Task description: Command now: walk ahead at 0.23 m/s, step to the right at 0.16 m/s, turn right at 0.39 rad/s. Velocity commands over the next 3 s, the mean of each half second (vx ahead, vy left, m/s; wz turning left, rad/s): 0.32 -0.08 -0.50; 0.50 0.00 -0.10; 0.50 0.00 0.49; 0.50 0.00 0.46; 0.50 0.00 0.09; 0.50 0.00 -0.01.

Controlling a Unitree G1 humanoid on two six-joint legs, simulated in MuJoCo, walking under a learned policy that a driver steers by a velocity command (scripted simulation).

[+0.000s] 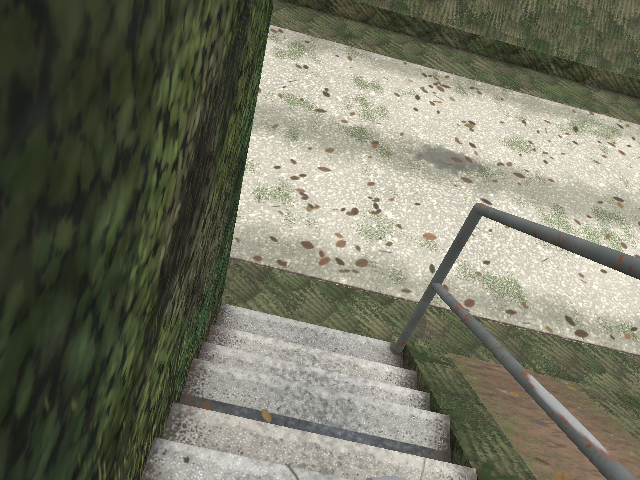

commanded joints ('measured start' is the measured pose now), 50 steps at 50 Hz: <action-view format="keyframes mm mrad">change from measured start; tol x64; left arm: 1 -3 -29 -18 -142 -18 25 12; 50 -98 -11 -4 -1 -40 -216 -47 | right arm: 1 -35 -206 -21 -104 -1 -15 -9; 50 86 -122 -64 -40 30 -46 96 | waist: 1 28 460 4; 16 103 -306 -42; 50 -85 213 24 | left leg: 1 -190 191 -45 -286 463 180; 14 -222 195 152 365 487 119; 16 -777 -101 -37 973 -371 123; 39 803 135 -313 -70 1008 322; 50 -190 -203 -372 29 138 269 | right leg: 1 56 6 -11 30 138 59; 15 931 -91 1 -1049 163 -107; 18 716 -364 938 -1742 -926 -142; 36 489 -91 201 -407 245 -292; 39 -328 -42 -27 217 -536 -240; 50 570 -73 -107 -1236 836 -77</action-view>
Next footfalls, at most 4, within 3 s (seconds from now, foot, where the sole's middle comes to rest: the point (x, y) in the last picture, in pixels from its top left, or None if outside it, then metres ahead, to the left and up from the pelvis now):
0.28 right None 0.13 -0.22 -0.75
0.72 left None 0.30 -0.14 -0.94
1.14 right None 0.58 -0.38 -1.13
1.66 left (317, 463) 0.81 -0.23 -1.31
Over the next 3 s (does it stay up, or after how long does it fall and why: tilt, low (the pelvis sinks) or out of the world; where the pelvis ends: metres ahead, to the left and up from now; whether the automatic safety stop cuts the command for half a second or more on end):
stays up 1.37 -0.26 -1.02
